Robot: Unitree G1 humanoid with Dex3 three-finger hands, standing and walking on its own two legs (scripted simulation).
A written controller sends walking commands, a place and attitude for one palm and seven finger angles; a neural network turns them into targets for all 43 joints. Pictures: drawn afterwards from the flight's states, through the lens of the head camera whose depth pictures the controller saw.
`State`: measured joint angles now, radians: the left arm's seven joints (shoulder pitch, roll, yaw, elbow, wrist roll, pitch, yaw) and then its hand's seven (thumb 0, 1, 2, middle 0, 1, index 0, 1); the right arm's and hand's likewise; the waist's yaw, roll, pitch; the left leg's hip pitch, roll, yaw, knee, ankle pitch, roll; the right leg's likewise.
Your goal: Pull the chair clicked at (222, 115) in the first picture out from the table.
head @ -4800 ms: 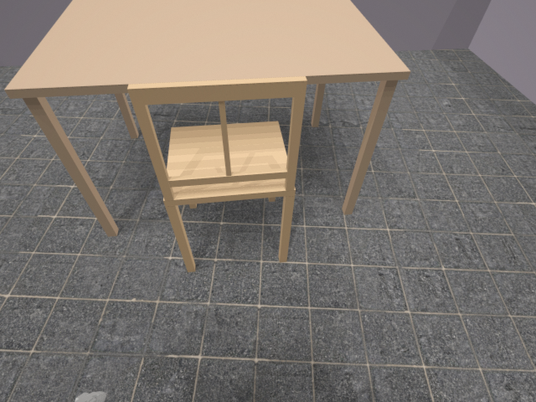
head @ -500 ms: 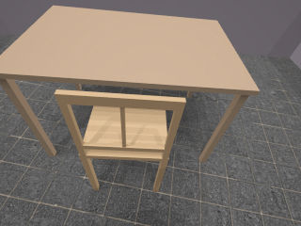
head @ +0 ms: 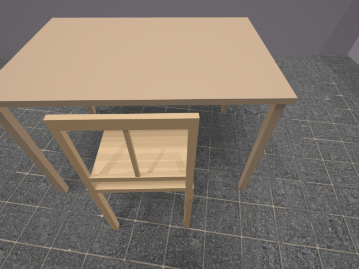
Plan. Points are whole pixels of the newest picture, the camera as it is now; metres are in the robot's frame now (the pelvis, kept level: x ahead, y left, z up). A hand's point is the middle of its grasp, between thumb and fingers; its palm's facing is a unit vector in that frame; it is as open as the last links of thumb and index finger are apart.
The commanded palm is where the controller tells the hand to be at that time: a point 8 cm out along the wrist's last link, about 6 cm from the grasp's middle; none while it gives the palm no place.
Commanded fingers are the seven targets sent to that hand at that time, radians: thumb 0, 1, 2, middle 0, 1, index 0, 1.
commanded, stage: come to a stop and stand still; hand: left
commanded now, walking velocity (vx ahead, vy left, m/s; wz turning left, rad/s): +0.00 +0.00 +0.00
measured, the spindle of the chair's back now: (132, 154) +0.47 +0.18 -0.10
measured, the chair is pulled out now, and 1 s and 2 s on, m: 0.00 0.00 0.00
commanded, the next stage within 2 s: look again from close up in 0.28 s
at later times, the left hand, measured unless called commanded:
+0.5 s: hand out of the picture -0.03 +0.17 -0.18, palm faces +0.04 -0.98 -0.18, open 7.4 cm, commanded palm none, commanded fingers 0.00 0.90 0.90 -0.20 -0.30 -0.20 -0.30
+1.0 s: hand out of the picture -0.04 +0.23 -0.18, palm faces +0.02 -0.98 -0.19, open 7.4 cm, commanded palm none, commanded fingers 0.00 0.90 0.90 -0.20 -0.30 -0.20 -0.30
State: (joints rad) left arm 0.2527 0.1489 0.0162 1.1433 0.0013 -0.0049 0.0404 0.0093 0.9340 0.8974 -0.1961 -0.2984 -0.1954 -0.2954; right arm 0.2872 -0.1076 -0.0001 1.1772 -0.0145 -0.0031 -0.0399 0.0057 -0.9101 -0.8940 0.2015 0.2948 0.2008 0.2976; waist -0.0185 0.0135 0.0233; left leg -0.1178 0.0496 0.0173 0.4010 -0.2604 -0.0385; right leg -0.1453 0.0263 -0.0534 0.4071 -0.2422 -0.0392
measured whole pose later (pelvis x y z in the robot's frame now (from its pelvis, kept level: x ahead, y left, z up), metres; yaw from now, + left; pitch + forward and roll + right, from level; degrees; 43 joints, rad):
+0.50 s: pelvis -0.01 +0.01 +0.00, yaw +0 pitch -1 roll -1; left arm 0.33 0.10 0.00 1.13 0.01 -0.03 0.06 0.00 0.90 0.90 -0.20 -0.30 -0.20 -0.30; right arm 0.26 -0.16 -0.01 1.09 -0.01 -0.01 -0.04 0.01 -0.93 -0.89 0.20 0.29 0.20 0.30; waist -0.01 0.03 0.04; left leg -0.19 0.06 0.03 0.51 -0.31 -0.03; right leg -0.19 0.03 -0.05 0.45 -0.24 -0.03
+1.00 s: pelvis -0.04 +0.06 +0.00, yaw +0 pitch -2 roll +0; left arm 0.32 0.17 -0.01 1.09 0.01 0.00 0.04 0.00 0.91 0.90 -0.19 -0.30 -0.19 -0.30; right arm 0.32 -0.14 0.02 1.10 -0.01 -0.01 -0.01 0.01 -0.91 -0.89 0.20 0.29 0.20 0.30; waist -0.01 -0.02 0.02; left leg -0.18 -0.04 0.06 0.45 -0.24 0.05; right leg -0.21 -0.07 -0.02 0.46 -0.21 0.04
